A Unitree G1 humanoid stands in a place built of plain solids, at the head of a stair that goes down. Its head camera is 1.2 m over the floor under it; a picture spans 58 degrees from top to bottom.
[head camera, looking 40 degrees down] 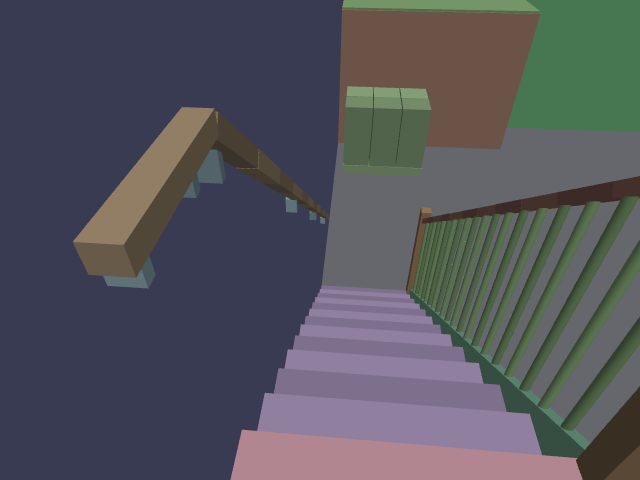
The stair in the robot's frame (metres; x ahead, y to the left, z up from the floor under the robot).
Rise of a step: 0.18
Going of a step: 0.22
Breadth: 0.90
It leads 5 degrees to the right of straight ahead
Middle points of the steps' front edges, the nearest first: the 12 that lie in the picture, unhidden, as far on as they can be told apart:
0.55 -0.23 0.00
0.77 -0.25 -0.18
0.99 -0.27 -0.36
1.21 -0.29 -0.54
1.43 -0.31 -0.72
1.65 -0.33 -0.89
1.88 -0.35 -1.07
2.10 -0.37 -1.25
2.32 -0.39 -1.43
2.54 -0.41 -1.61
2.76 -0.43 -1.79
2.98 -0.44 -1.97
